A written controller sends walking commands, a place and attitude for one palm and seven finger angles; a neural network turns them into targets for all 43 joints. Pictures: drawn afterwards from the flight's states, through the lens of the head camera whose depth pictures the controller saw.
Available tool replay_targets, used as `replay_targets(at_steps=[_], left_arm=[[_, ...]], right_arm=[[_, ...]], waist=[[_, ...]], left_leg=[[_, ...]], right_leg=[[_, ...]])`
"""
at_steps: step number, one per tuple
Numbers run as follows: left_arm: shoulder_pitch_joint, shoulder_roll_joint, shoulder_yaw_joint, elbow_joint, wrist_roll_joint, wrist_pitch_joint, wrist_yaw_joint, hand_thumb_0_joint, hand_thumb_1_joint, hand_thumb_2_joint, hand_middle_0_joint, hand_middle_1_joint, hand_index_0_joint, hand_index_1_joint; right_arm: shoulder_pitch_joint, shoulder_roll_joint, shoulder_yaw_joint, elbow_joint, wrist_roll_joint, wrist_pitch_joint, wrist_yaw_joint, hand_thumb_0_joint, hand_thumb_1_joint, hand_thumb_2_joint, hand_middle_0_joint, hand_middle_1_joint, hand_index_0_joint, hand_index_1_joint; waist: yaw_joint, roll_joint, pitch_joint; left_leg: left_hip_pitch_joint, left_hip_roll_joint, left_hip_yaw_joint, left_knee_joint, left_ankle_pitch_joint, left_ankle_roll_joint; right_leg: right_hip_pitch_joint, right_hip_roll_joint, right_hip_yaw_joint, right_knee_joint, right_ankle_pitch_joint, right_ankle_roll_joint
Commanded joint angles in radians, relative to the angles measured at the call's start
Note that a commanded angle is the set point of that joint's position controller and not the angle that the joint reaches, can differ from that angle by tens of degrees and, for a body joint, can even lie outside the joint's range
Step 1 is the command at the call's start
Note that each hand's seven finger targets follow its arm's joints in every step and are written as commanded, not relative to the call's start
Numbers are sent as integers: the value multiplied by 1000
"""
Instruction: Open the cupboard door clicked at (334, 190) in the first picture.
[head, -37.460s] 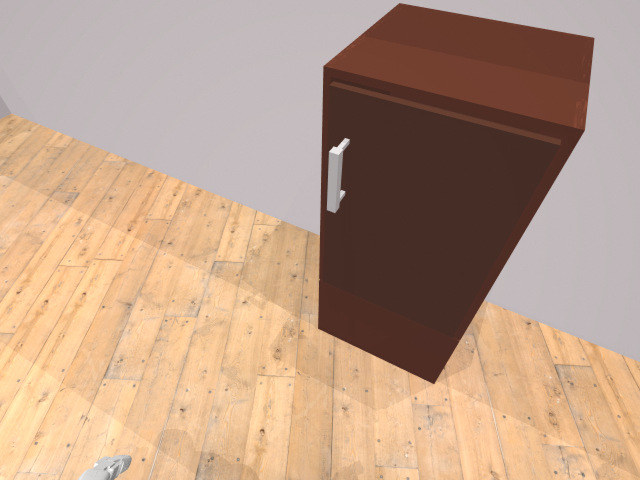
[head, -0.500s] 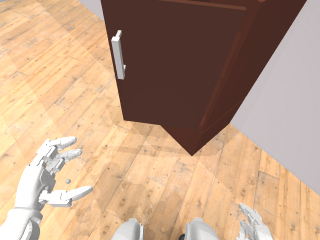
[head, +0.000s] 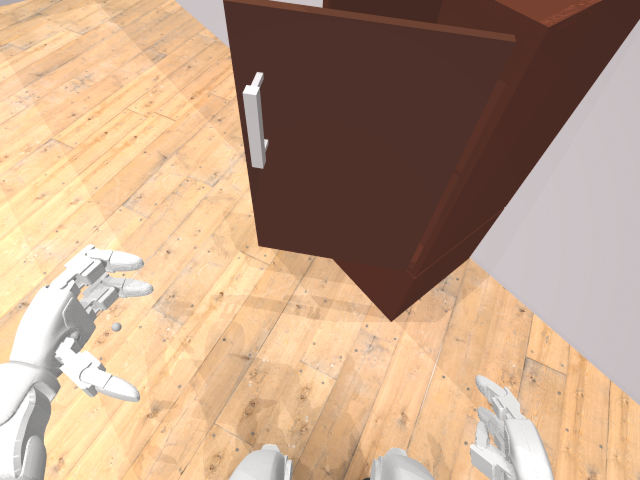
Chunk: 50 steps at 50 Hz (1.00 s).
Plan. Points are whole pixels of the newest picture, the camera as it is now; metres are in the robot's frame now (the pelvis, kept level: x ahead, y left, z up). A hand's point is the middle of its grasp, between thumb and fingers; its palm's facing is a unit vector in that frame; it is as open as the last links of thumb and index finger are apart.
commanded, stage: raise the hand with hooked fingers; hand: left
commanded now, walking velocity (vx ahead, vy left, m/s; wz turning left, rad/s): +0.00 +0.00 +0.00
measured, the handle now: (258, 122) +0.62 +0.15 +0.04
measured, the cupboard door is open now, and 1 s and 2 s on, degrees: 42 42 42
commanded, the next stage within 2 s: move the hooked fingers beside the handle in 0.68 s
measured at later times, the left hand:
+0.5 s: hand (120, 297) +0.29 +0.25 +0.06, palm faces -0.05 -1.00 -0.04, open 14.0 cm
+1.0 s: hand (137, 279) +0.32 +0.24 +0.06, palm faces -0.08 -1.00 -0.02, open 14.0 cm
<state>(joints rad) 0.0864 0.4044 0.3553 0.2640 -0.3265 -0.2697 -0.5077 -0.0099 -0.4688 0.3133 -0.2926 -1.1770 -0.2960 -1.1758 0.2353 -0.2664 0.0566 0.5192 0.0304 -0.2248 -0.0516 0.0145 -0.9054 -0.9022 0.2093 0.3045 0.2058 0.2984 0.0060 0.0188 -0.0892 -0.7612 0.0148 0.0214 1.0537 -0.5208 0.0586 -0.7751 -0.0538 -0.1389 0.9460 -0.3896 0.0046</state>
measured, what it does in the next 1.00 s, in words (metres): stands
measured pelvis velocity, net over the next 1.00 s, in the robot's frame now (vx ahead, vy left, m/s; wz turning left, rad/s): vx -0.01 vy -0.02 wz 0.00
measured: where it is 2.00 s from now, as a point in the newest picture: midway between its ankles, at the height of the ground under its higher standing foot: outside the picture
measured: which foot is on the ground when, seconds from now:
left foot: down 0.00-1.00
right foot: down 0.00-1.00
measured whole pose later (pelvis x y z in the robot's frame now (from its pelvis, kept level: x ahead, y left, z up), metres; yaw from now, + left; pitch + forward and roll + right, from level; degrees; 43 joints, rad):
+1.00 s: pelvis -0.01 -0.02 +0.00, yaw +0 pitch +13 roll -3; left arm -0.21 0.44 0.41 0.57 -0.34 -0.33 -0.59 -0.01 -0.50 0.30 -0.30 -1.20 -0.30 -1.20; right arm 0.26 -0.29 0.05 0.56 0.03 -0.21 -0.08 0.01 -0.91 -0.90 0.21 0.30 0.21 0.30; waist -0.01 0.01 -0.07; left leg -0.78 0.03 0.02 1.04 -0.50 0.04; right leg -0.80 -0.04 -0.14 0.95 -0.38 -0.02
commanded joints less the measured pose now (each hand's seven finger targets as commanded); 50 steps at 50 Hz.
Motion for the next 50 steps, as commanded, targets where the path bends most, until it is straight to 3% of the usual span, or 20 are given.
replay_targets(at_steps=[1, 2, 4, 7, 9, 12, 13, 18, 21, 24, 28, 30, 34, 39, 42, 46, 49, 50], left_arm=[[-191, 271, 164, -211, -60, -92, -26, 0, -500, 300, -300, -1200, -300, -1200], [-205, 293, 188, -185, -69, -98, -26, 0, -500, 300, -300, -1200, -300, -1200], [-213, 280, 187, -124, -73, -101, -35, 0, -500, 300, -300, -1200, -300, -1200], [-259, 285, 176, -54, -68, -82, -63, 0, -500, 300, -300, -1200, -300, -1200], [-272, 302, 179, -20, -64, -63, -86, 0, -500, 300, -300, -1200, -300, -1200], [-230, 258, 140, -16, -70, -51, -117, 0, -500, 300, -300, -1200, -300, -1200], [-226, 275, 155, -29, -69, -56, -120, 0, -500, 300, -300, -1200, -300, -1200], [-244, 330, 226, -52, -84, -105, -82, 0, -500, 300, -300, -1200, -300, -1200], [-254, 305, 214, -29, -84, -121, -61, 0, -500, 300, -300, -1200, -300, -1200], [-264, 305, 192, -43, -66, -123, -69, 0, -500, 300, -300, -1200, -300, -1200], [-249, 310, 188, -59, -63, -118, -83, 0, -500, 300, -300, -1200, -300, -1200], [-251, 299, 188, -33, -73, -115, -86, 0, -500, 300, -300, -1200, -300, -1200], [-277, 303, 206, -7, -90, -121, -90, 0, -500, 300, -300, -1200, -300, -1200], [-286, 277, 167, 13, -77, -117, -106, 0, -500, 300, -300, -1200, -300, -1200], [-451, 291, 137, 2, -61, -120, -98, 0, -500, 300, -300, -1200, -300, -1200], [-548, 312, 143, 80, -43, -126, -84, 0, -500, 300, -300, -1200, -300, -1200], [-664, 313, 116, 103, -23, -123, -74, 0, -500, 300, -300, -1200, -300, -1200], [-638, 331, 133, 141, -14, -115, -71, 0, -500, 300, -300, -1200, -300, -1200]], right_arm=[[28, -173, -79, -115, 2, -53, -17, 0, -900, -900, 200, 300, 200, 300], [30, -176, -76, -109, -1, -52, -18, 0, -900, -900, 200, 300, 200, 300], [33, -174, -76, -100, 1, -45, -16, 0, -900, -900, 200, 300, 200, 300], [36, -182, -76, -96, 6, -40, -17, 0, -900, -900, 200, 300, 200, 300], [44, -187, -78, -96, 7, -36, -16, 0, -900, -900, 200, 300, 200, 300], [50, -188, -83, -110, 9, -43, -10, 0, -900, -900, 200, 300, 200, 300], [56, -189, -86, -109, 9, -43, -6, 0, -900, -900, 200, 300, 200, 300], [55, -184, -84, -114, 1, -39, 1, 0, -900, -900, 200, 300, 200, 300], [47, -179, -82, -115, 3, -36, -1, 0, -900, -900, 200, 300, 200, 300], [53, -177, -82, -116, 4, -35, -5, 0, -900, -900, 200, 300, 200, 300], [58, -177, -83, -115, 4, -39, -6, 0, -900, -900, 200, 300, 200, 300], [50, -177, -81, -113, 7, -38, -10, 0, -900, -900, 200, 300, 200, 300], [45, -175, -77, -108, 6, -39, -16, 0, -900, -900, 200, 300, 200, 300], [46, -176, -76, -106, 8, -41, -14, 0, -900, -900, 200, 300, 200, 300], [51, -181, -73, -88, 5, -41, -26, 0, -900, -900, 200, 300, 200, 300], [65, -184, -72, -69, 8, -39, -39, 0, -900, -900, 200, 300, 200, 300], [70, -182, -67, -59, 6, -34, -41, 0, -900, -900, 200, 300, 200, 300], [79, -184, -69, -58, 7, -30, -41, 0, -900, -900, 200, 300, 200, 300]], waist=[[-11, 81, -318], [-5, 86, -299], [-13, 71, -274], [-18, 106, -262], [-21, 94, -277], [-20, 66, -298], [-16, 66, -333], [-9, 43, -302], [-14, 72, -245], [-16, 119, -278], [-20, 91, -312], [-26, 46, -270], [-25, 46, -252], [-29, 62, -257], [-56, 81, -248], [-63, 57, -256], [-66, 107, -291], [-56, 113, -301]], left_leg=[[202, 2, -98, -203, 468, -77], [190, 0, -100, -200, 483, -81], [177, 1, -91, -204, 476, -78], [163, -2, -83, -207, 437, -70], [164, -2, -77, -215, 432, -64], [168, -2, -74, -211, 463, -54], [185, -1, -74, -212, 485, -54], [136, -8, -62, -216, 413, -50], [100, -12, -51, -226, 314, -48], [130, -10, -47, -226, 339, -44], [134, -9, -48, -217, 362, -39], [104, -9, -49, -220, 313, -38], [89, -11, -46, -215, 301, -39], [89, -10, -45, -211, 293, -38], [93, -6, -53, -199, 273, -37], [85, -4, -63, -203, 229, -40], [108, -7, -67, -206, 237, -43], [114, -5, -67, -209, 258, -47]], right_leg=[[194, 75, 52, -74, 199, -40], [195, 80, 51, -68, 206, -46], [191, 78, 50, -74, 212, -42], [183, 75, 59, -84, 190, -45], [201, 69, 64, -98, 198, -40], [218, 70, 71, -102, 227, -40], [229, 70, 71, -102, 240, -38], [248, 74, 79, -103, 208, -41], [225, 67, 90, -121, 127, -39], [240, 64, 96, -119, 154, -41], [266, 65, 106, -122, 189, -37], [256, 63, 105, -134, 148, -33], [257, 61, 114, -138, 139, -34], [242, 59, 115, -132, 133, -35], [199, 64, 112, -119, 113, -37], [171, 61, 107, -119, 61, -34], [152, 58, 105, -107, 70, -37], [158, 58, 102, -104, 85, -40]])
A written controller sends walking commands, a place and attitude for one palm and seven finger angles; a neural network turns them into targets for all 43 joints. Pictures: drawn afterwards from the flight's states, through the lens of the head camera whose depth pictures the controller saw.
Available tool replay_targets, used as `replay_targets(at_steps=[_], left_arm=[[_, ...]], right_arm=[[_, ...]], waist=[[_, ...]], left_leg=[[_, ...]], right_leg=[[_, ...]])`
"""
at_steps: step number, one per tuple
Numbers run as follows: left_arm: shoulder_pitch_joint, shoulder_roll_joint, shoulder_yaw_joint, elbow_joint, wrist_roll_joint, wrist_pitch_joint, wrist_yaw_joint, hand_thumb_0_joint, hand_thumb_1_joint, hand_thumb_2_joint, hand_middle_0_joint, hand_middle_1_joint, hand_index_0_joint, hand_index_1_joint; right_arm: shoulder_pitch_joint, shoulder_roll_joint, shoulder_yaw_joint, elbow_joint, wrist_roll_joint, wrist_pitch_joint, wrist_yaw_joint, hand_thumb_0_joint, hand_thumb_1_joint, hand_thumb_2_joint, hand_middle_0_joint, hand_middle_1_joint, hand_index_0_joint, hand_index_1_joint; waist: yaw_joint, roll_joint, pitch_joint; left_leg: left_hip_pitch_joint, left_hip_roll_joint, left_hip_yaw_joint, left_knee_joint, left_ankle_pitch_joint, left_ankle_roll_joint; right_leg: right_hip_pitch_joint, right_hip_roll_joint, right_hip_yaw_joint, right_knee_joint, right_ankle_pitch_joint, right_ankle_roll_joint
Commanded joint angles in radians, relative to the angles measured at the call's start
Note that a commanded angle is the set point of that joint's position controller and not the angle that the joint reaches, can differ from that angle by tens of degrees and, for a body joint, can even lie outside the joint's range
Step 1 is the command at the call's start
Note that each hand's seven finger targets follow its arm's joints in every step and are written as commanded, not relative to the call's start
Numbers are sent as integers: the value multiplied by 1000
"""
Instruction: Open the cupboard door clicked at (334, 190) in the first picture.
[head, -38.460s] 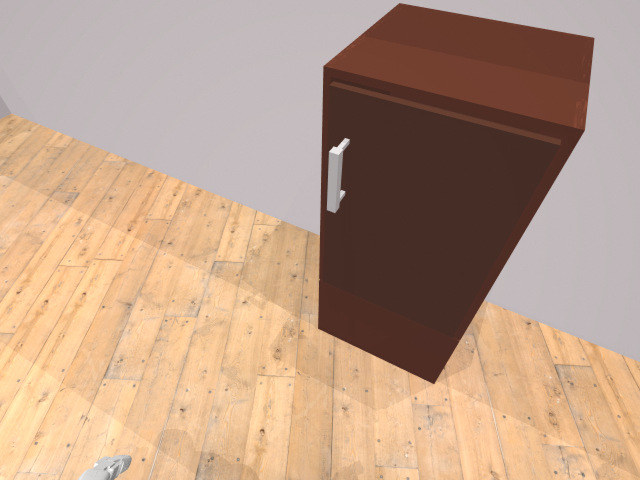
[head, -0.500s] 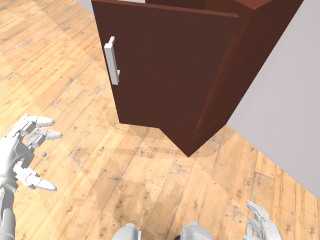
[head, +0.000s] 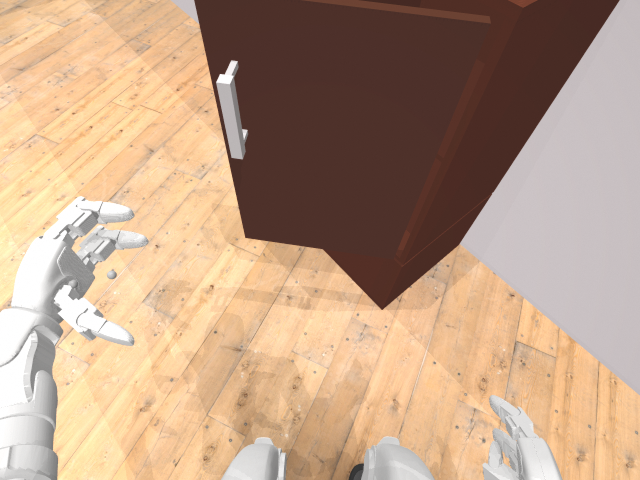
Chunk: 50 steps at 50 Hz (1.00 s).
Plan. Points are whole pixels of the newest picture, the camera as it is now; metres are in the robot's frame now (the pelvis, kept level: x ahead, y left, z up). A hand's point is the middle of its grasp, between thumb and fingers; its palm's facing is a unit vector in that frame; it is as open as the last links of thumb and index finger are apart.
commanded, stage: move the hooked fingers beside the handle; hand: left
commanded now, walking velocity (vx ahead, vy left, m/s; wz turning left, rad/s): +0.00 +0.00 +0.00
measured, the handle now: (235, 112) +0.63 +0.17 +0.04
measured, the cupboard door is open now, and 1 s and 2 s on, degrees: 42 42 42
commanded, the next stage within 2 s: none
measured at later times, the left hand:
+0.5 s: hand (151, 208) +0.42 +0.25 +0.06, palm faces -0.11 -0.99 -0.01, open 14.0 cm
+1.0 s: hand (179, 156) +0.51 +0.23 +0.06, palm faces -0.10 -1.00 -0.01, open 14.0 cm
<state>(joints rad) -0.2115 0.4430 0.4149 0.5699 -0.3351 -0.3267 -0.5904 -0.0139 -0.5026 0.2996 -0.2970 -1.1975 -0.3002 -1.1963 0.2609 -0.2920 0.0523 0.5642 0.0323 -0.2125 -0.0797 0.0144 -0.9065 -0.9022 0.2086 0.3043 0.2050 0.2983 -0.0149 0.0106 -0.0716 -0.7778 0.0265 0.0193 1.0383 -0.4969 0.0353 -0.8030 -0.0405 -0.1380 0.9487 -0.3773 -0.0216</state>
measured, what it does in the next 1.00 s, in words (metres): stands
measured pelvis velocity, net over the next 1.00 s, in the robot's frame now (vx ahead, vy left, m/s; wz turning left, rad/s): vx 0.01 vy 0.01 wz -0.05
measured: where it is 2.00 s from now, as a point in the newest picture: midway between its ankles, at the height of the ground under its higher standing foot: outside the picture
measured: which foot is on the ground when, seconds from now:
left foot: down 0.00-1.00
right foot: down 0.00-1.00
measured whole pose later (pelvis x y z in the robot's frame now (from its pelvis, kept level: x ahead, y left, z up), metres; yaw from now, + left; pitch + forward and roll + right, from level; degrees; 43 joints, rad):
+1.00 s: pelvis +0.01 +0.01 -0.01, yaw -3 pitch +23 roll -3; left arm -0.89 0.66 0.48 1.18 -0.13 -0.37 -0.50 -0.01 -0.50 0.30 -0.30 -1.20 -0.30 -1.20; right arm 0.37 -0.30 0.06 0.61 0.00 0.03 -0.04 0.01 -0.91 -0.90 0.21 0.30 0.20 0.30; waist -0.17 0.01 -0.08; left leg -0.98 0.05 0.04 1.09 -0.51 0.05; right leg -1.01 -0.02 -0.11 0.98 -0.37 -0.01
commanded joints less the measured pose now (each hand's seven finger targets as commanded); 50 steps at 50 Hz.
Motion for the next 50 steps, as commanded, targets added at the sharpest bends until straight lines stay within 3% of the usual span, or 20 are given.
replay_targets(at_steps=[1, 2, 7, 13, 15, 17, 18, 21, 23, 24, 27, 28, 29, 30, 34, 37, 39, 43, 48, 50], left_arm=[[-345, 287, 67, -153, -3, -52, 14, 0, -500, 300, -300, -1200, -300, -1200], [-335, 324, 99, -130, 0, -48, 16, 0, -500, 300, -300, -1200, -300, -1200], [-342, 341, 126, -49, 6, -30, 26, 0, -500, 300, -300, -1200, -300, -1200], [-436, 363, 125, -30, 28, -63, 32, 0, -500, 300, -300, -1200, -300, -1200], [-485, 309, 68, -48, 34, -74, 31, 0, -500, 300, -300, -1200, -300, -1200], [-566, 291, 39, -37, 35, -83, 32, 0, -500, 300, -300, -1200, -300, -1200], [-566, 317, 65, -1, 40, -81, 36, 0, -500, 300, -300, -1200, -300, -1200], [-628, 309, 49, 63, 63, -74, 55, 0, -500, 300, -300, -1200, -300, -1200], [-670, 355, 73, 82, 82, -78, 70, 0, -500, 300, -300, -1200, -300, -1200], [-672, 346, 66, 107, 90, -77, 78, 0, -500, 300, -300, -1200, -300, -1200], [-734, 355, 65, 113, 105, -95, 104, 0, -500, 300, -300, -1200, -300, -1200], [-730, 395, 98, 133, 114, -100, 111, 0, -500, 300, -300, -1200, -300, -1200], [-752, 381, 82, 146, 117, -103, 112, 0, -500, 300, -300, -1200, -300, -1200], [-746, 401, 106, 176, 118, -103, 117, 0, -500, 300, -300, -1200, -300, -1200], [-833, 438, 109, 293, 141, -105, 110, 0, -500, 300, -300, -1200, -300, -1200], [-894, 421, 78, 305, 153, -114, 95, 0, -500, 300, -300, -1200, -300, -1200], [-937, 454, 85, 334, 162, -117, 88, 0, -500, 300, -300, -1200, -300, -1200], [-1031, 476, 89, 356, 162, -125, 81, 0, -500, 300, -300, -1200, -300, -1200], [-1093, 536, 108, 415, 189, -107, 94, 0, -500, 300, -300, -1200, -300, -1200], [-1116, 564, 107, 466, 210, -89, 104, 0, -500, 300, -300, -1200, -300, -1200]], right_arm=[[57, -159, -64, -106, 4, -39, -10, 0, -900, -900, 200, 300, 200, 300], [67, -165, -67, -106, 2, -33, -9, 0, -900, -900, 200, 300, 200, 300], [84, -164, -67, -115, -3, -1, 7, 0, -900, -900, 200, 300, 200, 300], [125, -170, -76, -107, -5, 32, 18, 0, -900, -900, 200, 300, 200, 300], [133, -165, -79, -100, -5, 39, 20, 0, -900, -900, 200, 300, 200, 300], [146, -170, -81, -86, -5, 45, 18, 0, -900, -900, 200, 300, 200, 300], [162, -176, -86, -71, -7, 54, 18, 0, -900, -900, 200, 300, 200, 300], [170, -177, -85, -58, -8, 69, 17, 0, -900, -900, 200, 300, 200, 300], [186, -181, -85, -49, -11, 81, 17, 0, -900, -900, 200, 300, 200, 300], [186, -177, -84, -47, -11, 88, 20, 0, -900, -900, 200, 300, 200, 300], [197, -175, -82, -48, -17, 104, 26, 0, -900, -900, 200, 300, 200, 300], [206, -179, -83, -45, -18, 113, 27, 0, -900, -900, 200, 300, 200, 300], [203, -175, -81, -42, -19, 118, 29, 0, -900, -900, 200, 300, 200, 300], [209, -177, -80, -43, -20, 127, 30, 0, -900, -900, 200, 300, 200, 300], [219, -182, -73, -36, -21, 156, 31, 0, -900, -900, 200, 300, 200, 300], [231, -181, -72, -39, -25, 171, 33, 0, -900, -900, 200, 300, 200, 300], [247, -188, -71, -26, -27, 186, 33, 0, -900, -900, 200, 300, 200, 300], [264, -193, -70, -10, -31, 202, 30, 0, -900, -900, 200, 300, 200, 300], [284, -198, -61, -2, -36, 223, 32, 0, -900, -900, 200, 300, 200, 300], [288, -200, -52, -8, -35, 233, 31, 0, -900, -900, 200, 300, 200, 300]], waist=[[-35, 107, -333], [-26, 87, -355], [-17, 61, -376], [-33, 92, -412], [-52, 131, -422], [-76, 115, -407], [-73, 84, -418], [-80, 88, -400], [-74, 116, -428], [-75, 143, -423], [-82, 116, -442], [-74, 112, -469], [-82, 124, -469], [-77, 95, -473], [-101, 76, -422], [-115, 143, -446], [-129, 113, -470], [-149, 136, -511], [-166, 157, -512], [-179, 141, -469]], left_leg=[[128, -18, -65, -193, 245, -23], [125, -15, -66, -186, 280, -24], [84, -16, -47, -177, 330, -22], [110, -8, -47, -174, 392, -23], [163, -3, -54, -173, 422, -29], [178, 2, -69, -169, 435, -30], [182, 4, -72, -170, 426, -31], [161, 1, -75, -176, 386, -29], [183, 2, -81, -171, 432, -37], [194, 2, -79, -170, 438, -40], [199, 5, -83, -156, 485, -39], [198, 7, -81, -154, 490, -40], [193, 6, -78, -149, 495, -39], [164, 4, -71, -146, 470, -32], [90, 3, -65, -139, 400, -21], [125, 4, -65, -124, 449, -21], [126, 8, -74, -113, 450, -20], [124, 8, -77, -95, 431, -17], [87, 9, -78, -73, 425, -13], [25, 6, -77, -70, 375, -7]], right_leg=[[192, 44, 100, -105, 85, -11], [212, 48, 99, -95, 115, -15], [249, 48, 107, -86, 185, -10], [236, 52, 106, -78, 233, -8], [186, 53, 100, -80, 224, -6], [147, 58, 91, -78, 209, -8], [152, 59, 91, -85, 205, -6], [130, 53, 87, -85, 180, -6], [126, 54, 87, -77, 193, -8], [109, 53, 87, -77, 191, -8], [112, 57, 85, -68, 218, -9], [127, 57, 90, -67, 227, -6], [130, 57, 92, -64, 242, -4], [150, 58, 96, -65, 246, -3], [140, 60, 100, -60, 231, -3], [105, 63, 102, -51, 247, -6], [98, 66, 103, -49, 247, -2], [83, 68, 108, -43, 242, -2], [62, 71, 109, -34, 242, 0], [54, 71, 110, -33, 216, 2]])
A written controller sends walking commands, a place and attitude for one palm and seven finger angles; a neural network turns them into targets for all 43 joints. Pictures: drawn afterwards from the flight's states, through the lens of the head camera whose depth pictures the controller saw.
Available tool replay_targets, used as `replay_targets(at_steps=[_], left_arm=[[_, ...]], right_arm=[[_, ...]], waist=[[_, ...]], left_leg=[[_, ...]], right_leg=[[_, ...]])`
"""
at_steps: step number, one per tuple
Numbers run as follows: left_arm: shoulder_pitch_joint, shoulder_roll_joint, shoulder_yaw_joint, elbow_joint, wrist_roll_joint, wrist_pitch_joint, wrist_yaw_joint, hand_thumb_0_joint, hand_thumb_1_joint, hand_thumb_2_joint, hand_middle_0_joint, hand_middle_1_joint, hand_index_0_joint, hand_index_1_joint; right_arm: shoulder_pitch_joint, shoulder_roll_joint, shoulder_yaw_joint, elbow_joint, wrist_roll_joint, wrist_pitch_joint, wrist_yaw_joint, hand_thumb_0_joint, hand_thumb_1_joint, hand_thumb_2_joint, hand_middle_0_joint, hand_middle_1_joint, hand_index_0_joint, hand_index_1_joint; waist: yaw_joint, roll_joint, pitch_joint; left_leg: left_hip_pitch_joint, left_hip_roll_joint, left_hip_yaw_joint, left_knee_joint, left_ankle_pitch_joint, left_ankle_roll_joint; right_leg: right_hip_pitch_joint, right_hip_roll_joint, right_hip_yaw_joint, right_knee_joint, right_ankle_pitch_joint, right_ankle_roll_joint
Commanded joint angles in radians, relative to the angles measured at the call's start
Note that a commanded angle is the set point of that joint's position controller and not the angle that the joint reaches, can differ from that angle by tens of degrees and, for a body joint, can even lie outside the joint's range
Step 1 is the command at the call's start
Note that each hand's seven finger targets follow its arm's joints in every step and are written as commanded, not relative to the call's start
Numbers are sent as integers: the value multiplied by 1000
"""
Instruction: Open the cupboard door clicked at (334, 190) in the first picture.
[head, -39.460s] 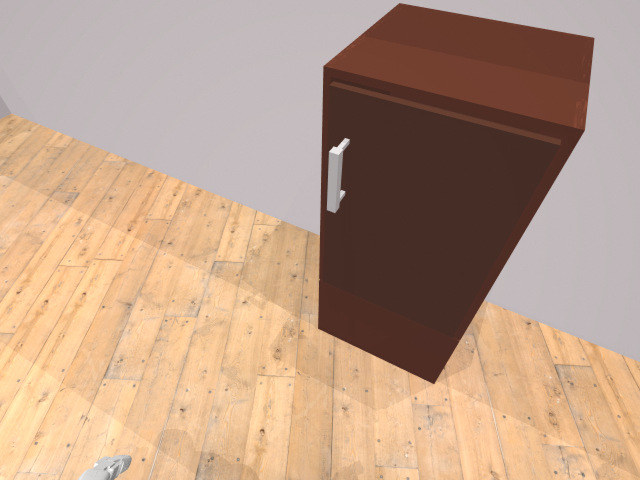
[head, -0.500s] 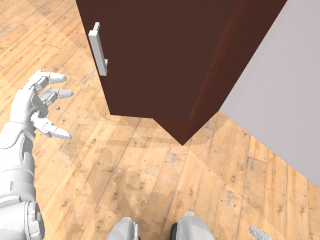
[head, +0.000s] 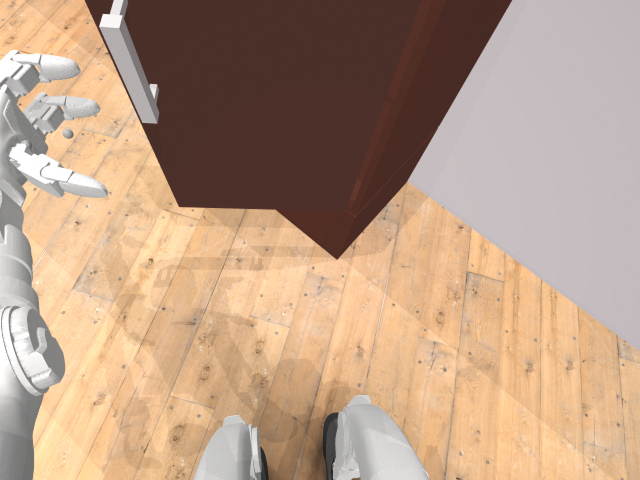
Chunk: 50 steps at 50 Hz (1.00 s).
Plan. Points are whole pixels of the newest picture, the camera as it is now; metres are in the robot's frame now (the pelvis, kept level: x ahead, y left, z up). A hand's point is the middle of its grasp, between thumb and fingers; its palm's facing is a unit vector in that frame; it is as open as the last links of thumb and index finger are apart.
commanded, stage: move the hooked fingers beside the handle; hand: left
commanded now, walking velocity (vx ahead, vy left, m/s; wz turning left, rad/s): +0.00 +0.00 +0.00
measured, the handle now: (136, 64) +0.62 +0.20 +0.06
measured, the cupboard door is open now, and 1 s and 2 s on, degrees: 42 42 42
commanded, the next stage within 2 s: slide the fingers in behind the handle in 1.18 s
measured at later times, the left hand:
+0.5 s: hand (81, 79) +0.58 +0.25 +0.06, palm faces -0.05 -1.00 -0.02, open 14.0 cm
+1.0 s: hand (82, 91) +0.57 +0.25 +0.06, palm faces -0.05 -1.00 +0.00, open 14.0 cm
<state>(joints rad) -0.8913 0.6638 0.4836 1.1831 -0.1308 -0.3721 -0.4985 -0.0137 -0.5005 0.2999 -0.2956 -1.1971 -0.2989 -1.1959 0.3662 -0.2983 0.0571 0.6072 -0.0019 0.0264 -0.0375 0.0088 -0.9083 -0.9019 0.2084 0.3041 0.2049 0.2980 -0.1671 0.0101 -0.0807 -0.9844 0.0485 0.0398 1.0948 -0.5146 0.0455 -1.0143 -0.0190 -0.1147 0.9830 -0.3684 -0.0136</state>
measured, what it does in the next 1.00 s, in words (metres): stands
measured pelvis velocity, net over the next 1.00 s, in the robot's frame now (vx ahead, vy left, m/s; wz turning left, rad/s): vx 0.03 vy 0.02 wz -0.03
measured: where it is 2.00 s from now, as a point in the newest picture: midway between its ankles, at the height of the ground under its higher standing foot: outside the picture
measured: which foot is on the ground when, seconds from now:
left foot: down 0.00-1.00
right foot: down 0.00-1.00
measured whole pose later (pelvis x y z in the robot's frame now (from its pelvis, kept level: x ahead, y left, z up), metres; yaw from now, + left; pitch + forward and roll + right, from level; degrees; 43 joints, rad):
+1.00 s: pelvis +0.03 +0.02 +0.00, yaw -2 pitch +29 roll -6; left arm -1.02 0.76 0.51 1.21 -0.05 -0.30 -0.45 -0.01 -0.50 0.30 -0.29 -1.20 -0.30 -1.20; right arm 0.41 -0.28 0.07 0.56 -0.04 0.12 0.01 0.00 -0.91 -0.90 0.21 0.30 0.20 0.30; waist -0.24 0.03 -0.09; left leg -1.06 0.06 0.02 1.11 -0.55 0.06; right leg -1.06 0.00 -0.12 0.94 -0.38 0.01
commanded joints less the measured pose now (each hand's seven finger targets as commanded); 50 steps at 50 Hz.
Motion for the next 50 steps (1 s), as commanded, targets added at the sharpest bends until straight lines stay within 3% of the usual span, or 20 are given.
replay_targets(at_steps=[1, 5, 8, 9, 13, 17, 19, 22, 24, 28, 30, 32, 34, 37, 40, 41, 42, 45, 48, 50], left_arm=[[-468, 353, 37, -145, 14, -39, 19, 0, -500, 300, -300, -1200, -300, -1200], [-518, 418, 62, -151, 35, -44, 27, 0, -500, 300, -300, -1200, -300, -1200], [-587, 425, 43, -117, 47, -32, 21, 0, -500, 300, -300, -1200, -300, -1200], [-602, 468, 68, -116, 54, -29, 24, 0, -500, 300, -300, -1200, -300, -1200], [-643, 501, 70, -93, 76, -3, 20, 0, -500, 300, -300, -1200, -300, -1200], [-678, 488, 52, -74, 85, 15, 20, 0, -500, 300, -300, -1200, -300, -1200], [-710, 535, 71, -77, 99, 22, 24, 0, -500, 300, -300, -1200, -300, -1200], [-626, 494, 62, -77, 100, 29, 20, 0, -500, 300, -300, -1200, -300, -1200], [-576, 518, 90, -92, 97, 37, 16, 0, -500, 300, -300, -1200, -300, -1200], [-582, 489, 89, -182, 74, 29, 11, 0, -500, 300, -300, -1200, -300, -1200], [-584, 481, 97, -179, 64, 27, 19, 0, -500, 300, -300, -1200, -300, -1200], [-610, 510, 119, -226, 66, 11, 31, 0, -500, 300, -300, -1200, -300, -1200], [-598, 461, 88, -247, 69, 5, 40, 0, -500, 300, -300, -1200, -300, -1200], [-563, 431, 75, -226, 66, 5, 47, 0, -500, 300, -300, -1200, -300, -1200], [-526, 334, 4, -163, 63, 32, 38, 0, -500, 300, -300, -1200, -300, -1200], [-520, 342, 20, -142, 57, 40, 40, 0, -500, 300, -300, -1200, -300, -1200], [-532, 337, 5, -147, 59, 36, 36, 0, -500, 300, -300, -1200, -300, -1200], [-543, 370, 41, -163, 54, 21, 45, 0, -500, 300, -300, -1200, -300, -1200], [-545, 394, 61, -229, 52, -18, 50, 0, -500, 300, -300, -1200, -300, -1200], [-508, 382, 60, -222, 50, -29, 54, 0, -500, 300, -300, -1200, -300, -1200]], right_arm=[[184, -195, -54, -53, -3, -4, -11, 0, -900, -900, 200, 300, 200, 300], [211, -201, -51, -58, -9, 8, -9, 0, -900, -900, 200, 300, 200, 300], [222, -203, -42, -54, -10, 17, -5, 0, -900, -900, 200, 300, 200, 300], [229, -208, -42, -52, -13, 21, -7, 0, -900, -900, 200, 300, 200, 300], [257, -213, -36, -50, -17, 33, -4, 0, -900, -900, 200, 300, 200, 300], [278, -211, -32, -50, -23, 44, 0, 0, -900, -900, 200, 300, 200, 300], [288, -216, -30, -45, -27, 52, 2, 0, -900, -900, 200, 300, 200, 300], [306, -211, -34, -55, -32, 62, 11, 0, -900, -900, 200, 300, 200, 300], [310, -214, -36, -59, -33, 73, 17, 0, -900, -900, 200, 300, 200, 300], [310, -210, -46, -64, -32, 84, 25, 0, -900, -900, 200, 300, 200, 300], [309, -210, -49, -56, -32, 86, 27, 0, -900, -900, 200, 300, 200, 300], [315, -210, -51, -54, -33, 87, 26, 0, -900, -900, 200, 300, 200, 300], [315, -203, -55, -45, -34, 87, 33, 0, -900, -900, 200, 300, 200, 300], [323, -201, -58, -36, -36, 90, 36, 0, -900, -900, 200, 300, 200, 300], [312, -195, -57, -36, -34, 96, 37, 0, -900, -900, 200, 300, 200, 300], [315, -198, -58, -34, -34, 96, 35, 0, -900, -900, 200, 300, 200, 300], [314, -198, -56, -37, -32, 95, 33, 0, -900, -900, 200, 300, 200, 300], [314, -199, -60, -39, -37, 97, 30, 0, -900, -900, 200, 300, 200, 300], [308, -195, -61, -47, -39, 97, 33, 0, -900, -900, 200, 300, 200, 300], [295, -192, -63, -52, -37, 97, 36, 0, -900, -900, 200, 300, 200, 300]], waist=[[-37, 149, -459], [-47, 186, -552], [-73, 212, -542], [-72, 212, -544], [-87, 252, -574], [-113, 254, -576], [-116, 266, -586], [-96, 302, -610], [-80, 298, -621], [-79, 298, -646], [-86, 271, -608], [-81, 306, -617], [-75, 371, -637], [-80, 343, -589], [-94, 309, -525], [-99, 264, -510], [-100, 291, -503], [-93, 258, -544], [-73, 316, -604], [-68, 295, -592]], left_leg=[[215, -16, -98, -122, 376, -14], [253, -12, -105, -96, 447, -15], [238, -7, -109, -81, 441, -15], [234, -5, -114, -75, 442, -14], [258, 0, -124, -61, 499, -19], [261, 5, -133, -42, 537, -16], [259, 8, -139, -40, 538, -19], [327, 14, -147, -46, 631, -28], [339, 18, -147, -49, 664, -33], [385, 23, -148, -59, 699, -34], [368, 22, -147, -64, 665, -31], [408, 25, -156, -67, 707, -37], [491, 29, -166, -70, 786, -59], [509, 34, -173, -73, 828, -61], [477, 31, -164, -87, 786, -55], [444, 29, -158, -88, 746, -46], [451, 27, -161, -87, 762, -48], [434, 23, -154, -80, 760, -46], [483, 24, -155, -75, 828, -58], [466, 22, -146, -73, 817, -55]], right_leg=[[257, 49, 87, -65, 196, -5], [258, 53, 87, -47, 245, -6], [224, 59, 84, -40, 238, -5], [220, 57, 82, -37, 236, -5], [189, 61, 73, -26, 262, -6], [159, 66, 65, -17, 284, -8], [156, 67, 62, -18, 278, -4], [138, 69, 52, -16, 302, -11], [150, 72, 49, -20, 313, -7], [162, 78, 49, -32, 334, -6], [159, 81, 46, -42, 316, -5], [146, 81, 44, -40, 318, -10], [108, 82, 37, -46, 313, -11], [99, 86, 30, -57, 319, -12], [89, 85, 27, -73, 300, -7], [103, 86, 27, -76, 298, -4], [94, 85, 29, -71, 303, -10], [134, 84, 35, -65, 332, -7], [153, 84, 41, -53, 367, -14], [169, 84, 44, -56, 375, -12]])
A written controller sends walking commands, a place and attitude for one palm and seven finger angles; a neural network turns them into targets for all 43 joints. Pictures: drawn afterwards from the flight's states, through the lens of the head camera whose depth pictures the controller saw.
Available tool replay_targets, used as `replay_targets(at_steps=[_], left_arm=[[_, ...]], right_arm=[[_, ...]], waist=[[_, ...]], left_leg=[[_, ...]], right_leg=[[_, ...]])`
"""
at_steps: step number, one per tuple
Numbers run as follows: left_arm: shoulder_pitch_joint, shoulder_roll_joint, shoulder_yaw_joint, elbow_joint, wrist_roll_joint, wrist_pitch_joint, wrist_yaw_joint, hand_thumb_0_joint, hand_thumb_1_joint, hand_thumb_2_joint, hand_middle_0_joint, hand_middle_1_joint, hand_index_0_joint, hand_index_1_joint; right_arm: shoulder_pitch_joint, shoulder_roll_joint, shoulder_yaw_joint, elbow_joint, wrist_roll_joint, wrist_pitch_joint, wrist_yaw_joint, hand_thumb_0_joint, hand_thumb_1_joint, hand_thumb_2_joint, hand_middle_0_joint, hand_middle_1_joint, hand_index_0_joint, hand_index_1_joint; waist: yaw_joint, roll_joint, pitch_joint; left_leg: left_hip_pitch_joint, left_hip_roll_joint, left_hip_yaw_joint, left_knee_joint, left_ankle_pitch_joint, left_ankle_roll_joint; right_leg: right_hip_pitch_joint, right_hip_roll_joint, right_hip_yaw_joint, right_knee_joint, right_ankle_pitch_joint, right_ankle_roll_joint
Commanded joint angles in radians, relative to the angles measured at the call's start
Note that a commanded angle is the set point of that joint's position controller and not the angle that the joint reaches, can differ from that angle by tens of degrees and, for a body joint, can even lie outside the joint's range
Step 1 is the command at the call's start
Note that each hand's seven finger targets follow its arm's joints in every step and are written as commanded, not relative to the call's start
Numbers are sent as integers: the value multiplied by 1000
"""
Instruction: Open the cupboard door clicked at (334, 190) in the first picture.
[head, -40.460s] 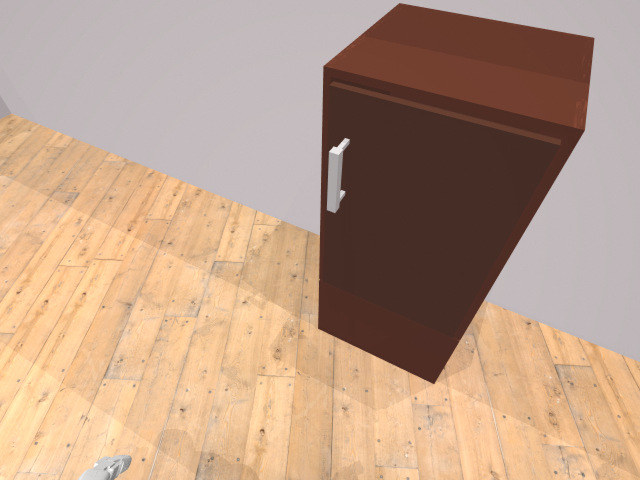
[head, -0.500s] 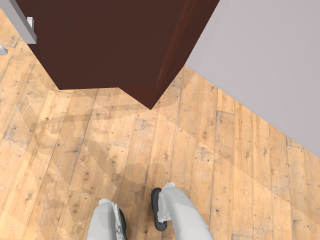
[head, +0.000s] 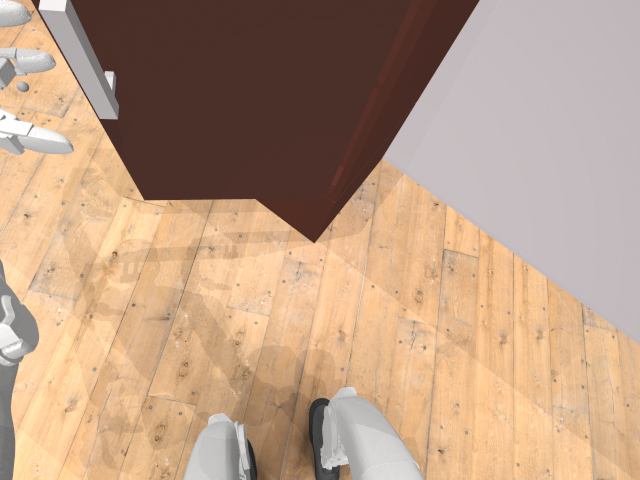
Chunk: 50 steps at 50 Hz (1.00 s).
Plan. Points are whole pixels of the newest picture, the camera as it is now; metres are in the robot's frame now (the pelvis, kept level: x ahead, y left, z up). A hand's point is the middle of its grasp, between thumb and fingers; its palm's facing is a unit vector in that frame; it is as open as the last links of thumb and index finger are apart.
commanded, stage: move the hooked fingers beside the handle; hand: left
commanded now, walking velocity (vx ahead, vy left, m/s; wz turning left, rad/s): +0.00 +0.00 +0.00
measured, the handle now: (88, 51) +0.58 +0.20 +0.06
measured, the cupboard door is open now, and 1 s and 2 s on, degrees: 42 42 42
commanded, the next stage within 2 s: slide the fingers in behind the handle in 0.18 s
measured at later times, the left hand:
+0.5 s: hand (40, 91) +0.53 +0.24 +0.06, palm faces -0.04 -1.00 +0.00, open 14.0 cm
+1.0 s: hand (67, 92) +0.53 +0.21 +0.06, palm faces -0.04 -1.00 +0.00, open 14.0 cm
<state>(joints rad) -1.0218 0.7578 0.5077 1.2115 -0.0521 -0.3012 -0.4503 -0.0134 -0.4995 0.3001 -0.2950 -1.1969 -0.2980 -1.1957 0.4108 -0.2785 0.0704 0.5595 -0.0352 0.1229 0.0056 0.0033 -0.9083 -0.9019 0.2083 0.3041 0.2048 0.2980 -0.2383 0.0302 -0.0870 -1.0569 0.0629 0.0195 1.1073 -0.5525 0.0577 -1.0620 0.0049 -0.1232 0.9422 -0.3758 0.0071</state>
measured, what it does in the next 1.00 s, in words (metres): stands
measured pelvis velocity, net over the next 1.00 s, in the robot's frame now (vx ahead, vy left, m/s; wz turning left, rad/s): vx -0.02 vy -0.01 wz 0.01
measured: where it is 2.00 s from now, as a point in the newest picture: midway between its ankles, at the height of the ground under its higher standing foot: (286, 478)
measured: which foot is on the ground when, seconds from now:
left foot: down 0.00-1.00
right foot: down 0.00-1.00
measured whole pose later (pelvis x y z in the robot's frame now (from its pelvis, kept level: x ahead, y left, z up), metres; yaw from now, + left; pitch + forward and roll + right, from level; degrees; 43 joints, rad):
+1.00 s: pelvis -0.02 -0.01 +0.00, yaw +0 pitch +28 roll -6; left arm -1.05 0.67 0.44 1.21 -0.07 -0.33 -0.37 -0.01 -0.50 0.30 -0.29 -1.20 -0.30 -1.20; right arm 0.42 -0.27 0.07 0.59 -0.03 0.10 0.01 0.00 -0.91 -0.90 0.21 0.30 0.20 0.30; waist -0.23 0.04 -0.08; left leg -1.07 0.06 0.02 1.13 -0.54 0.05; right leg -1.09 0.00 -0.11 0.98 -0.37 0.00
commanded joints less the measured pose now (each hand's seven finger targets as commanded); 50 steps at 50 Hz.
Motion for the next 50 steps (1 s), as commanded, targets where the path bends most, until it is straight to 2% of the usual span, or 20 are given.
replay_targets(at_steps=[1, 3, 5, 8, 11, 13, 14, 17, 19, 22, 26, 28, 31, 33, 37, 38, 42, 44, 48, 50], left_arm=[[-377, 303, 50, -236, -28, -98, 9, 0, -500, 300, -300, -1200, -300, -1200], [-376, 319, 55, -237, -26, -96, 5, 0, -500, 300, -300, -1200, -300, -1200], [-379, 289, 28, -214, -24, -83, 2, 0, -500, 300, -300, -1200, -300, -1200], [-392, 327, 47, -196, -21, -81, -2, 0, -500, 300, -300, -1200, -300, -1200], [-436, 319, 29, -170, -21, -83, -5, 0, -500, 300, -300, -1200, -300, -1200], [-486, 335, 27, -193, -20, -97, -10, 0, -500, 300, -300, -1200, -300, -1200], [-469, 350, 41, -191, -19, -100, -12, 0, -500, 300, -300, -1200, -300, -1200], [-433, 299, 15, -188, -28, -99, -23, 0, -500, 300, -300, -1200, -300, -1200], [-419, 249, -21, -169, -29, -82, -26, 0, -500, 300, -300, -1200, -300, -1200], [-449, 260, -4, -165, -37, -65, -12, 0, -500, 300, -300, -1200, -300, -1200], [-472, 264, -2, -219, -22, -77, 27, 0, -500, 300, -300, -1200, -300, -1200], [-467, 295, 25, -258, -16, -103, 46, 0, -500, 300, -300, -1200, -300, -1200], [-438, 272, 13, -186, -12, -95, 64, 0, -500, 300, -300, -1200, -300, -1200], [-465, 263, -7, -162, -5, -88, 64, 0, -500, 300, -300, -1200, -300, -1200], [-448, 296, 25, -198, -1, -99, 67, 0, -500, 300, -300, -1200, -300, -1200], [-448, 276, 10, -204, -2, -103, 62, 0, -500, 300, -300, -1200, -300, -1200], [-461, 200, -28, -203, -28, -109, 54, 0, -500, 300, -300, -1200, -300, -1200], [-444, 189, -29, -217, -28, -105, 55, 0, -500, 300, -300, -1200, -300, -1200], [-464, 127, -60, -228, -33, -101, 78, 0, -500, 300, -300, -1200, -300, -1200], [-439, 115, -56, -207, -30, -97, 97, 0, -500, 300, -300, -1200, -300, -1200]], right_arm=[[246, -213, -77, -4, -4, 1, -8, 0, -900, -900, 200, 300, 200, 300], [244, -214, -75, -9, 2, 3, -10, 0, -900, -900, 200, 300, 200, 300], [235, -211, -71, -8, 6, 4, -9, 0, -900, -900, 200, 300, 200, 300], [234, -216, -67, -9, 5, 3, -15, 0, -900, -900, 200, 300, 200, 300], [226, -213, -62, -5, 7, -5, -21, 0, -900, -900, 200, 300, 200, 300], [228, -216, -60, 4, 7, -10, -23, 0, -900, -900, 200, 300, 200, 300], [230, -218, -61, 3, 5, -11, -23, 0, -900, -900, 200, 300, 200, 300], [235, -214, -63, 3, 5, -14, -19, 0, -900, -900, 200, 300, 200, 300], [231, -213, -64, 8, 7, -10, -16, 0, -900, -900, 200, 300, 200, 300], [233, -217, -63, 6, 8, -13, -17, 0, -900, -900, 200, 300, 200, 300], [227, -207, -63, -1, 6, -18, -12, 0, -900, -900, 200, 300, 200, 300], [233, -210, -66, -2, 2, -19, -8, 0, -900, -900, 200, 300, 200, 300], [219, -207, -61, -3, 6, -19, -8, 0, -900, -900, 200, 300, 200, 300], [219, -207, -57, -2, 9, -22, -9, 0, -900, -900, 200, 300, 200, 300], [230, -209, -61, -11, 5, -29, -11, 0, -900, -900, 200, 300, 200, 300], [229, -209, -62, -6, 4, -29, -8, 0, -900, -900, 200, 300, 200, 300], [228, -206, -65, 0, 4, -31, -6, 0, -900, -900, 200, 300, 200, 300], [232, -209, -72, 5, 4, -29, -5, 0, -900, -900, 200, 300, 200, 300], [239, -205, -77, 21, 0, -29, 0, 0, -900, -900, 200, 300, 200, 300], [238, -204, -78, 20, -1, -27, 2, 0, -900, -900, 200, 300, 200, 300]], waist=[[0, 235, -570], [6, 255, -573], [2, 271, -543], [-4, 222, -536], [-24, 193, -520], [-28, 245, -550], [-17, 254, -572], [-17, 262, -591], [-19, 265, -559], [-31, 217, -541], [-15, 253, -570], [0, 273, -612], [-17, 189, -526], [-21, 200, -498], [-2, 235, -575], [-5, 239, -597], [-22, 210, -552], [-10, 231, -593], [-20, 251, -561], [-19, 211, -547]], left_leg=[[498, 5, -119, -86, 805, -57], [496, 3, -116, -92, 806, -56], [484, 1, -114, -96, 765, -55], [440, -2, -110, -96, 709, -44], [365, -10, -97, -88, 607, -32], [400, -8, -105, -81, 618, -37], [406, -9, -106, -77, 633, -39], [451, -5, -116, -75, 691, -43], [456, -1, -119, -82, 675, -47], [403, -7, -116, -83, 610, -36], [392, -12, -103, -88, 578, -37], [437, -9, -112, -86, 628, -45], [342, -12, -95, -94, 526, -31], [313, -17, -90, -101, 480, -28], [363, -18, -94, -93, 545, -31], [387, -15, -100, -93, 561, -36], [390, -13, -105, -95, 557, -34], [437, -10, -114, -98, 599, -44], [496, -1, -130, -103, 650, -57], [468, -4, -125, -101, 626, -54]], right_leg=[[242, 61, 55, -17, 384, -30], [259, 60, 59, -17, 394, -33], [236, 59, 57, -21, 358, -30], [265, 60, 60, -21, 356, -30], [276, 57, 70, -18, 338, -26], [247, 56, 71, -10, 327, -29], [259, 55, 72, -7, 335, -31], [235, 56, 65, -3, 345, -34], [201, 56, 58, -12, 311, -30], [214, 56, 58, -11, 302, -31], [243, 53, 68, -11, 303, -31], [245, 55, 67, -4, 316, -34], [264, 54, 73, -19, 284, -27], [266, 54, 77, -21, 263, -29], [279, 52, 76, -6, 305, -35], [267, 52, 74, -5, 305, -32], [245, 54, 69, -12, 297, -34], [231, 52, 64, -11, 295, -31], [167, 53, 50, -17, 275, -31], [176, 54, 52, -21, 271, -30]])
